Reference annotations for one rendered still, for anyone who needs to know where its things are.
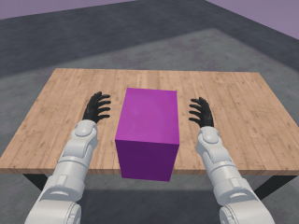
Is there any robot right forearm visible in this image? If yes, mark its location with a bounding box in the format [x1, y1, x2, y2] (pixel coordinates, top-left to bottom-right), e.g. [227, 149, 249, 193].
[195, 126, 276, 224]

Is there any left robot upper arm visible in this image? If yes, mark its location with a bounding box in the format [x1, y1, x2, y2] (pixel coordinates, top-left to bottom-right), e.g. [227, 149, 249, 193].
[26, 199, 81, 224]

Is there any right robot hand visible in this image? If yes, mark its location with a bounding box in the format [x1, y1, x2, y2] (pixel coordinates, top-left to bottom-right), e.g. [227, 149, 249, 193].
[189, 97, 215, 128]

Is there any carton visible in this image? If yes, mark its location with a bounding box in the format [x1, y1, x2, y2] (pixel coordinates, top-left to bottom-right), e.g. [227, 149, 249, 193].
[114, 88, 180, 182]

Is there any robot left forearm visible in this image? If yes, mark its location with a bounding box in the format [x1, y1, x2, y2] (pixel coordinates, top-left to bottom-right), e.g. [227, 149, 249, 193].
[24, 119, 98, 224]

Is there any right robot upper arm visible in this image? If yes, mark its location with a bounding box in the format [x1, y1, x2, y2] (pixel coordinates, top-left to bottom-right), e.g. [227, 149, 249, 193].
[219, 200, 274, 224]

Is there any left robot hand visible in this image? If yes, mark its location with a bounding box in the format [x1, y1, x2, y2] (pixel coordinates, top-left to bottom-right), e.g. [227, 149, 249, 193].
[82, 91, 111, 123]

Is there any table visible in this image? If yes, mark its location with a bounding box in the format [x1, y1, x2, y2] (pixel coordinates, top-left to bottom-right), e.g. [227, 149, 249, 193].
[0, 68, 299, 201]

